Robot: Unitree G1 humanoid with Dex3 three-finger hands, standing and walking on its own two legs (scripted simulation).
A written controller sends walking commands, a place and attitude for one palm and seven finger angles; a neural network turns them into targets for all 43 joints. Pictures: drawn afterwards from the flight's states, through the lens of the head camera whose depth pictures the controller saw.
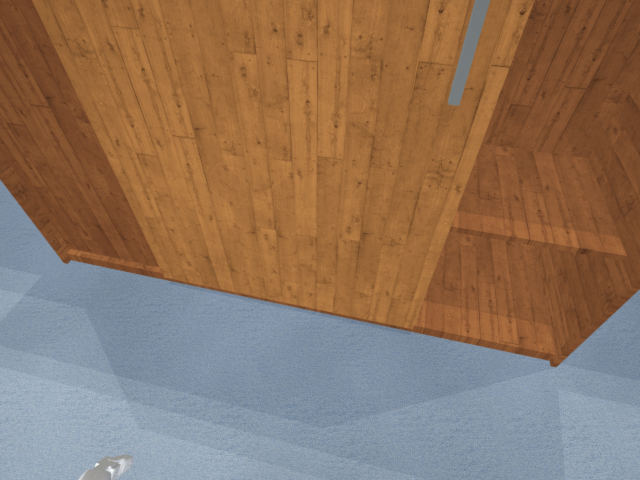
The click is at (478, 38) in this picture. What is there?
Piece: wardrobe's sliding door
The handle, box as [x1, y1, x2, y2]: [448, 0, 489, 105]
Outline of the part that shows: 489,0 475,0 455,76 451,86 448,104 459,104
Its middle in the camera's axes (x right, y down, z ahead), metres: +0.24 -0.32 +0.63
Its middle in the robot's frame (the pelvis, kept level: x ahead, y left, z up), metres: +0.72 -0.20 +0.24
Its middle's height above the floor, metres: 1.01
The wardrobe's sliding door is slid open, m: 0.47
